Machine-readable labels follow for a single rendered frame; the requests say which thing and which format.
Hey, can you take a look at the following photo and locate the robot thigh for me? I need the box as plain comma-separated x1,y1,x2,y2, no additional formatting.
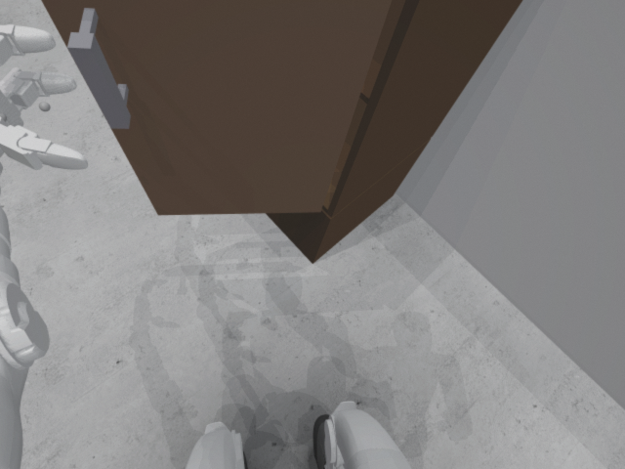
185,430,245,469
324,409,411,469

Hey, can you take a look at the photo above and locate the robot left forearm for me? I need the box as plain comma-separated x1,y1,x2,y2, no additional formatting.
0,162,21,288

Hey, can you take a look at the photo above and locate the left robot upper arm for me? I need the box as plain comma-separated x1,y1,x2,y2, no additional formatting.
0,280,50,469

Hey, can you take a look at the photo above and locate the robot left hand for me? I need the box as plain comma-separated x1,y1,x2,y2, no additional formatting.
0,24,88,170

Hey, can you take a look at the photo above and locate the handle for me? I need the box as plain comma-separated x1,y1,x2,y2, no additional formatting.
67,8,131,129

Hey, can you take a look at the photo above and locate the cupboard door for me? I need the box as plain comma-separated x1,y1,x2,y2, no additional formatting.
41,0,392,215

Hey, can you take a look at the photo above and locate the left robot thigh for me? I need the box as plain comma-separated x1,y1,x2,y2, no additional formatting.
185,430,245,469

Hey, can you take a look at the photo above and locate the right robot thigh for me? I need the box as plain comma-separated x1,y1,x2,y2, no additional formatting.
324,409,411,469

